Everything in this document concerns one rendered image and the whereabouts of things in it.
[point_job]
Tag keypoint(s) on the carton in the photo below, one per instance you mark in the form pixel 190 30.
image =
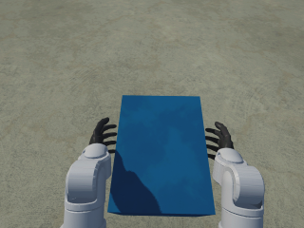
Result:
pixel 161 166

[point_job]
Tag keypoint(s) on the right robot hand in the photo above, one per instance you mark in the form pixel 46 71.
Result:
pixel 224 140

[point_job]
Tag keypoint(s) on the left robot hand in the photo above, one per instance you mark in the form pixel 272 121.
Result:
pixel 98 136

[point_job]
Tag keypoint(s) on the left robot forearm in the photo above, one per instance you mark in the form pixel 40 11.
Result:
pixel 85 188

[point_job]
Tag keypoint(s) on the right robot forearm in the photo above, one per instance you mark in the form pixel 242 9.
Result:
pixel 242 190

